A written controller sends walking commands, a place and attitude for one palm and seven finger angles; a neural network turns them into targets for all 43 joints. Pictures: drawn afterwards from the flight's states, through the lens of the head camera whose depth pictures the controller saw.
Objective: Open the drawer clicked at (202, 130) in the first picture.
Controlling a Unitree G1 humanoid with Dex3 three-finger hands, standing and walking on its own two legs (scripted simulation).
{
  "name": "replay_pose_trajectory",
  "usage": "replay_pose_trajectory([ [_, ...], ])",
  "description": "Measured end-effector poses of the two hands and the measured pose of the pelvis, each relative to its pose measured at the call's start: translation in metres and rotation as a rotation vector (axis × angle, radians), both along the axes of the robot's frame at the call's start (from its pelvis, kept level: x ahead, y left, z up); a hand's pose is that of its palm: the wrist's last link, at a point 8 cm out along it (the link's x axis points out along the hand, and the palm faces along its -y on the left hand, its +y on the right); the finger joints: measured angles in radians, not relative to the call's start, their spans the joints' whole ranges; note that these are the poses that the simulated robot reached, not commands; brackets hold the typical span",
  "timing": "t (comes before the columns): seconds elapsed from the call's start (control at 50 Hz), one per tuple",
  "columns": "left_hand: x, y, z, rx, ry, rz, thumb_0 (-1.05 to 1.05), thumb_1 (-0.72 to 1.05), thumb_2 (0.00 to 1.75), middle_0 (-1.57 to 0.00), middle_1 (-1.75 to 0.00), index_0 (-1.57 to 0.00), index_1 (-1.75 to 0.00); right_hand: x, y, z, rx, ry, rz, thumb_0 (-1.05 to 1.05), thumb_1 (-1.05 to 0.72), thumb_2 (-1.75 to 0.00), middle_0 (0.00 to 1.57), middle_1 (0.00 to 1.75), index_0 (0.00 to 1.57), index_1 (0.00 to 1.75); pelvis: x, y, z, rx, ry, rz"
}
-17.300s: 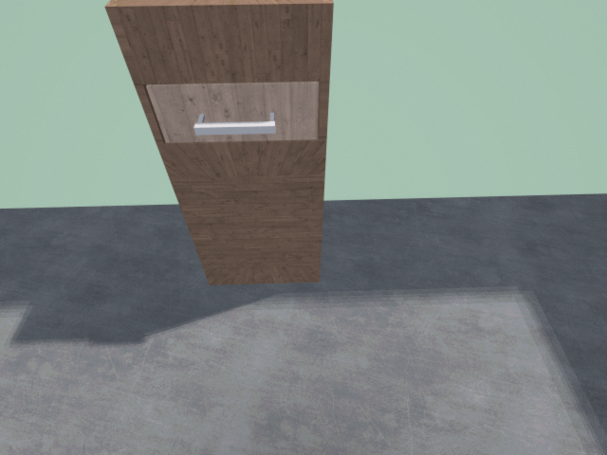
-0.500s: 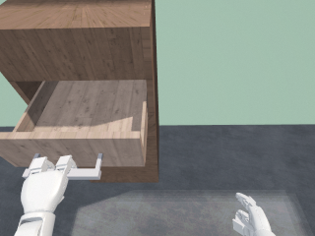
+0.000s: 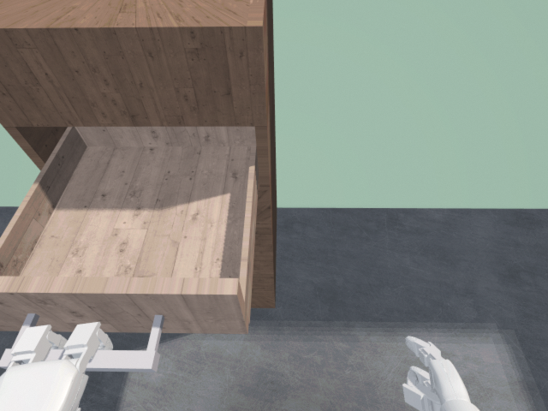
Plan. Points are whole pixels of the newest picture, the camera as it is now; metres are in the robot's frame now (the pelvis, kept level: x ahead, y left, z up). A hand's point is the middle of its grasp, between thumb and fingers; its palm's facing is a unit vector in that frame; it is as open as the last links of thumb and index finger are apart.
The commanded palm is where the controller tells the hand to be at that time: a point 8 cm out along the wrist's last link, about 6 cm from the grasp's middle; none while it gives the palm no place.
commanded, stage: pull the drawer open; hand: left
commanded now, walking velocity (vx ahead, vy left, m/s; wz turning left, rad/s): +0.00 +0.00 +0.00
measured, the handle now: (87, 341) +0.19 +0.26 +0.04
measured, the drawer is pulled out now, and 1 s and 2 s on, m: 0.28 0.30 0.30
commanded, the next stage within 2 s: open the thumb to release the handle in 0.30 s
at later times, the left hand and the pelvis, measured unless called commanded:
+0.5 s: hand out of the picture +0.11 +0.28 +0.01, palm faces +0.03 -0.01 -1.00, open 5.7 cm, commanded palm +0.09 +0.27 +0.06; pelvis -0.03 +0.00 -0.01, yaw +1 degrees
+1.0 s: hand out of the picture +0.11 +0.28 +0.02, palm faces -0.02 -0.04 -1.00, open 13.2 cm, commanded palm +0.09 +0.27 +0.06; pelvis -0.04 -0.01 +0.00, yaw +2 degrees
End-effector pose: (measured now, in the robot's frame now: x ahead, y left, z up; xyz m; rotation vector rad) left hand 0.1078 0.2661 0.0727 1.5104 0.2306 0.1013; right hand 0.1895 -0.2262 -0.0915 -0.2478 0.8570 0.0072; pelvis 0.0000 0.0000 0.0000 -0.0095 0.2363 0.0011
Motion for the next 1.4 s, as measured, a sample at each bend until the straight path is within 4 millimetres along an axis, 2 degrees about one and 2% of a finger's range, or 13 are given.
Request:
replay_pose_trajectory([
  [0.14,-0.017,-0.002,-0.001,0.012,-0.015,-0.005,0.02,0.73,0.79,-0.25,-1.27,-0.37,-1.3,-0.009,-0.002,-0.006,0.002,-0.003,-0.017,0.01,-0.91,-0.9,0.2,0.3,0.2,0.3,-0.009,0.0,-0.007,0.002,0.006,-0.005],
  [0.42,-0.018,-0.002,-0.004,0.033,-0.07,-0.011,0.02,0.72,0.82,-0.27,-1.25,-0.38,-1.31,-0.024,0.0,0.0,0.017,-0.068,-0.037,0.01,-0.91,-0.9,0.2,0.3,0.2,0.3,-0.028,-0.001,-0.01,0.0,-0.033,0.004],
  [0.54,-0.015,0.008,-0.006,0.049,-0.12,0.047,0.01,0.68,0.81,-0.33,-1.29,-0.39,-1.32,-0.032,-0.002,-0.004,-0.014,-0.052,-0.017,0.01,-0.91,-0.9,0.2,0.3,0.2,0.3,-0.036,-0.003,-0.01,-0.001,-0.051,0.028],
  [0.66,-0.012,0.006,-0.003,0.03,-0.105,0.09,0.0,0.47,0.72,-0.35,-1.28,-0.39,-1.3,-0.035,0.0,-0.001,-0.009,-0.052,-0.02,0.01,-0.91,-0.9,0.2,0.3,0.2,0.3,-0.037,-0.005,-0.004,0.002,-0.072,0.035],
  [0.88,-0.014,0.007,0.0,0.024,-0.056,0.065,0.0,-0.18,0.44,-0.31,-1.22,-0.34,-1.24,-0.025,0.002,0.008,-0.019,-0.075,0.004,0.01,-0.91,-0.9,0.2,0.3,0.2,0.3,-0.038,-0.009,0.004,0.006,-0.091,0.041],
  [0.98,-0.015,0.008,-0.001,0.025,-0.057,0.048,0.0,-0.36,0.35,-0.3,-1.21,-0.33,-1.22,-0.021,0.001,0.009,-0.029,-0.07,0.009,0.01,-0.91,-0.9,0.2,0.3,0.2,0.3,-0.037,-0.01,0.004,0.006,-0.083,0.041],
  [1.12,-0.013,0.007,-0.005,0.018,-0.074,0.059,0.0,-0.46,0.31,-0.3,-1.21,-0.32,-1.21,-0.017,0.002,0.004,-0.029,-0.061,0.012,0.01,-0.91,-0.9,0.2,0.3,0.2,0.3,-0.036,-0.008,0.002,0.002,-0.068,0.046],
  [1.4,-0.002,0.01,-0.004,0.028,-0.079,0.058,0.0,-0.49,0.3,-0.32,-1.21,-0.35,-1.22,-0.02,0.01,0.001,-0.021,-0.038,0.001,0.01,-0.91,-0.9,0.2,0.3,0.2,0.3,-0.033,-0.004,0.002,-0.002,-0.071,0.047],
])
